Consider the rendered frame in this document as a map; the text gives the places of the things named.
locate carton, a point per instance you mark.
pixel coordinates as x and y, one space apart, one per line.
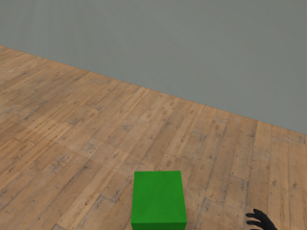
158 201

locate right robot hand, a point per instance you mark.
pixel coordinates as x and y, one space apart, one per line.
265 223

